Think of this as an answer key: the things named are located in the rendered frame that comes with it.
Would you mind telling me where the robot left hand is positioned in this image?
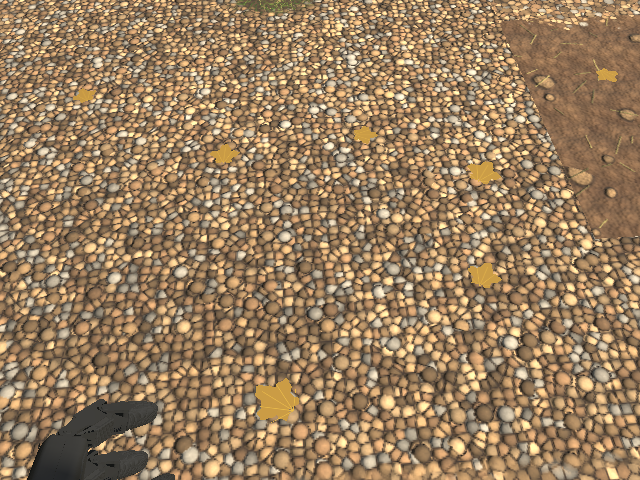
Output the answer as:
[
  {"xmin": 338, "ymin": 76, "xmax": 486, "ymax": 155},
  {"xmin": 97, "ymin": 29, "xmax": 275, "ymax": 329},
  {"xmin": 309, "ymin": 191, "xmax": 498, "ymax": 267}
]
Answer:
[{"xmin": 27, "ymin": 399, "xmax": 175, "ymax": 480}]

